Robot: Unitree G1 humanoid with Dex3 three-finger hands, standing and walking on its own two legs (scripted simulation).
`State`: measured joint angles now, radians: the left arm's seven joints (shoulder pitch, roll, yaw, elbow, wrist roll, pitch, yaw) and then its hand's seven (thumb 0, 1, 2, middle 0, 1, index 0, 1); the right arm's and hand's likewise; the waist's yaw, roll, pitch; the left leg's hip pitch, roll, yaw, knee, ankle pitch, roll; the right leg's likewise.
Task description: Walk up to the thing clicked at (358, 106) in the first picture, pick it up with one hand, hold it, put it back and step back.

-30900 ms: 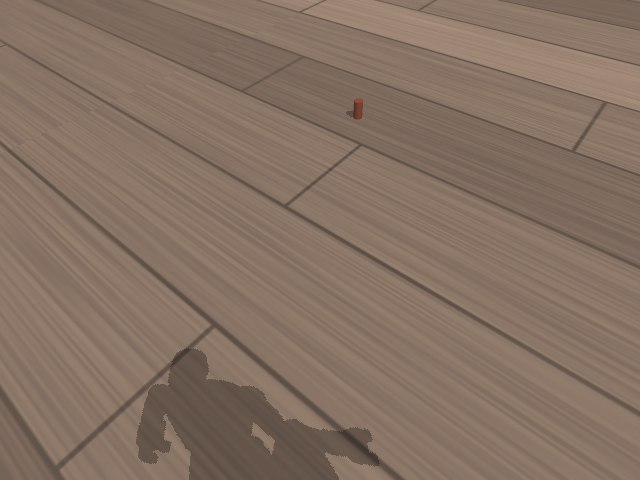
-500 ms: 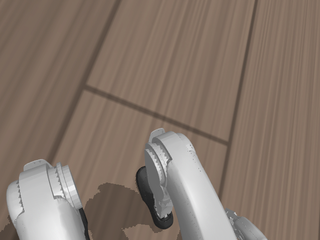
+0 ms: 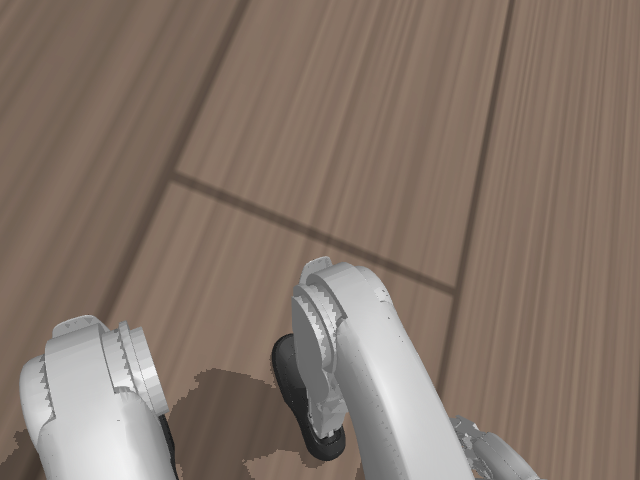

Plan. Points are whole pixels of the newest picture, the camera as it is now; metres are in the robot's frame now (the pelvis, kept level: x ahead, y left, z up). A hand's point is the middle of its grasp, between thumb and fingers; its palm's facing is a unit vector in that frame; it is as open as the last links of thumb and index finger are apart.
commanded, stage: withdraw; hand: left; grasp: from above
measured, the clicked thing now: out of the picture +0.46 +0.33 -0.26
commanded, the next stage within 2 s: home in 0.80 s
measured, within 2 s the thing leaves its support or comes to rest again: neither
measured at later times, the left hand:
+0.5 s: hand out of the picture +0.43 +0.36 -0.03, palm faces -0.42 -0.09 -0.90, open 14.2 cm
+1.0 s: hand out of the picture +0.43 +0.34 -0.13, palm faces -0.45 -0.10 -0.89, open 13.8 cm
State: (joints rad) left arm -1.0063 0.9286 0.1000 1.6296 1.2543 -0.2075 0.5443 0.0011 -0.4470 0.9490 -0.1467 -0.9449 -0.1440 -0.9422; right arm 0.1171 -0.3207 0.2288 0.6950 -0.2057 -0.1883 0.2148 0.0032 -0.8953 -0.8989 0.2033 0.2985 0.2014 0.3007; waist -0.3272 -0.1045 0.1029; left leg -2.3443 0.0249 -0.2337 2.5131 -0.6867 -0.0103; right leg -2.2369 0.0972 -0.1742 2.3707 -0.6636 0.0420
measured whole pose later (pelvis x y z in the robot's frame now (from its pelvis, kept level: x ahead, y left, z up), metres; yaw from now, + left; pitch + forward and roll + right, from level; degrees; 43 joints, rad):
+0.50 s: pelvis +0.00 +0.00 +0.07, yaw +6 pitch +34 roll -8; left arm -0.90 0.72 -0.03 1.17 1.06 -0.03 0.14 0.00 -0.54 1.01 -0.09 -1.00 -0.08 -1.00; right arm 0.16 -0.28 0.06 0.68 -0.08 -0.03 0.16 0.00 -0.91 -0.91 0.20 0.30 0.20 0.30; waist -0.17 0.05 -0.10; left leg -2.18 0.03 -0.12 2.25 -0.67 0.00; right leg -2.10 0.07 -0.08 2.18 -0.68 0.03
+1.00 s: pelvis -0.01 +0.00 +0.03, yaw +6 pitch +33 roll -9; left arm -1.07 0.82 0.03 1.52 1.27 -0.23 0.36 0.00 -0.47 0.98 -0.14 -0.95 -0.13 -0.95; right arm 0.18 -0.28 0.14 0.70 -0.13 -0.04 0.10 0.00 -0.90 -0.90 0.20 0.30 0.20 0.30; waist -0.28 -0.04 0.00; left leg -2.32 0.00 -0.14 2.34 -0.60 0.00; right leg -2.22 0.05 -0.10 2.27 -0.64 0.03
